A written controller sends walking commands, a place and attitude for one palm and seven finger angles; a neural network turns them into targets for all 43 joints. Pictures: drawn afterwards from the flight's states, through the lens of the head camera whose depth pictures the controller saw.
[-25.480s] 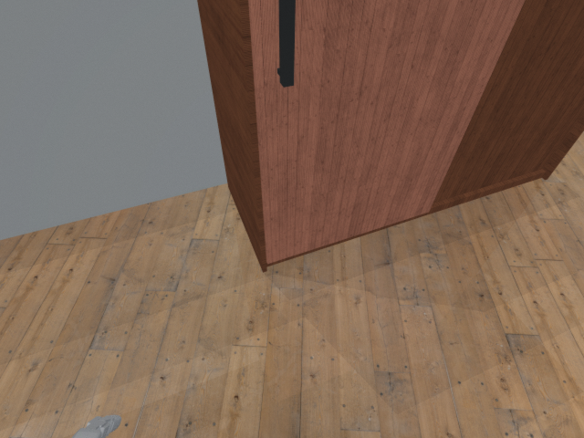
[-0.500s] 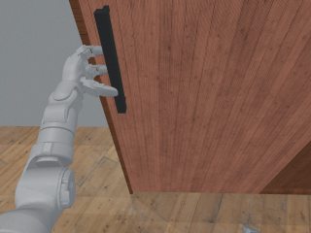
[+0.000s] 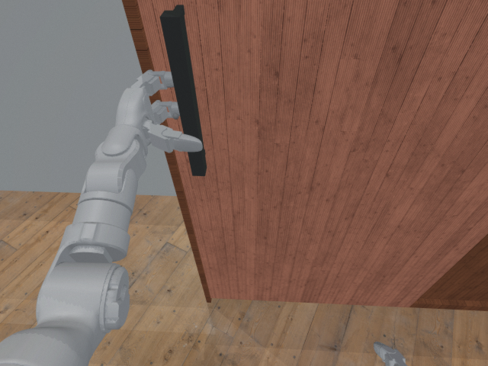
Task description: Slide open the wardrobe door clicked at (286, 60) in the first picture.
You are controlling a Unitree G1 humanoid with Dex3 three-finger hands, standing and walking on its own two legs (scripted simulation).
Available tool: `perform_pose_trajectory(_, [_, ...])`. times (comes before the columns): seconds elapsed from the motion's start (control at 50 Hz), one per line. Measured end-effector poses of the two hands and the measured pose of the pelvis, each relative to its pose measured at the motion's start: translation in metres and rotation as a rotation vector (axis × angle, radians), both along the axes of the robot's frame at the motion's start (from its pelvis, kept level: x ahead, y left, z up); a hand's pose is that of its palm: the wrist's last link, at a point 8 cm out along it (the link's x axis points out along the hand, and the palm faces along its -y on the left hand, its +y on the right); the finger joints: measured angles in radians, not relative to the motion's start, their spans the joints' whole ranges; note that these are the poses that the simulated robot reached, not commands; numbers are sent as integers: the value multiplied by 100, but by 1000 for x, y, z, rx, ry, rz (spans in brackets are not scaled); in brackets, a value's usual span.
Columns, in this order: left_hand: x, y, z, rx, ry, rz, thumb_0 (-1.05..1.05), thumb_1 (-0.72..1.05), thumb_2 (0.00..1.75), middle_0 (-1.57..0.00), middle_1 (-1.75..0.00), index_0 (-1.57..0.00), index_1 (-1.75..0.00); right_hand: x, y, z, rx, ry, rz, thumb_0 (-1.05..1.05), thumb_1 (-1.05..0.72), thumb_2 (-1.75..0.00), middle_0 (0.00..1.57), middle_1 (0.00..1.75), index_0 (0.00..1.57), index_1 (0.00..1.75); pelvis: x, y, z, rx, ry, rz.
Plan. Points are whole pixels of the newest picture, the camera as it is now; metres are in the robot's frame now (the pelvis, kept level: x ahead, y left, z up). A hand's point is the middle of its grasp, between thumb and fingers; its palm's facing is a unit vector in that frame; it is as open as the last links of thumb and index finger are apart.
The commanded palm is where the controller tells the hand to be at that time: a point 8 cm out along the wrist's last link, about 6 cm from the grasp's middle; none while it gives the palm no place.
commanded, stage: move the hooked fingers beside the handle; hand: left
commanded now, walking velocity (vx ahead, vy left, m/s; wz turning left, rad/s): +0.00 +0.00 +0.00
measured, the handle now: (191, 102) +0.49 +0.11 +0.20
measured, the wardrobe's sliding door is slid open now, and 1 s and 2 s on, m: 0.00 0.00 0.00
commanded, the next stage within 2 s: none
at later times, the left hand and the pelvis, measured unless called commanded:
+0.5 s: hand (174, 116) +0.44 +0.13 +0.21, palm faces -0.02 -1.00 +0.03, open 13.8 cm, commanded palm +0.42 +0.19 +0.21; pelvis +0.00 -0.01 +0.00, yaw -1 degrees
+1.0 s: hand (163, 117) +0.43 +0.14 +0.21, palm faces -0.02 -1.00 +0.02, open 14.0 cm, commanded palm +0.40 +0.20 +0.21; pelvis +0.01 +0.00 +0.00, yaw +0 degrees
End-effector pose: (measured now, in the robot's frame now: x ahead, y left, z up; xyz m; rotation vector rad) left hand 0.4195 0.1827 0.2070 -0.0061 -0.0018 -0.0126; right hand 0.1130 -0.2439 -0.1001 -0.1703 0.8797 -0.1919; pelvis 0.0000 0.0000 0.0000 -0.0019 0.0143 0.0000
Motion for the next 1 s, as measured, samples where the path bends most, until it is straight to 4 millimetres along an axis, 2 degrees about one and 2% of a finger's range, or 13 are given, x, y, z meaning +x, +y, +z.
perform_pose_trajectory(0.18, [-1,-4,1,0,2,2,-2,-50,30,-31,-123,-32,-122,-2,0,-4,7,19,4,1,-91,-90,20,30,20,30,2,-1,0,1,-3,4])
perform_pose_trajectory(0.44, [0,-1,-1,-18,-3,-10,-2,-50,30,-33,-122,-33,-122,-1,-8,1,-3,-2,-18,1,-91,-90,20,30,20,30,2,-5,0,3,-4,-7])
perform_pose_trajectory(0.56, [0,7,-2,-21,-1,0,-2,-50,30,-34,-122,-34,-122,-3,-13,2,-10,-2,-34,1,-91,-90,20,30,20,30,3,-7,1,4,-3,-14])
perform_pose_trajectory(0.74, [-9,31,-1,2,-13,36,-2,-50,30,-31,-121,-32,-121,-2,-17,3,-16,5,-38,1,-91,-90,20,30,20,30,6,-7,0,2,-5,-10])
perform_pose_trajectory(1.0, [-10,16,3,-10,-17,-9,-2,-50,30,-30,-120,-30,-120,22,-3,7,3,-50,-4,1,-91,-90,20,30,20,30,7,-2,0,3,-5,-5])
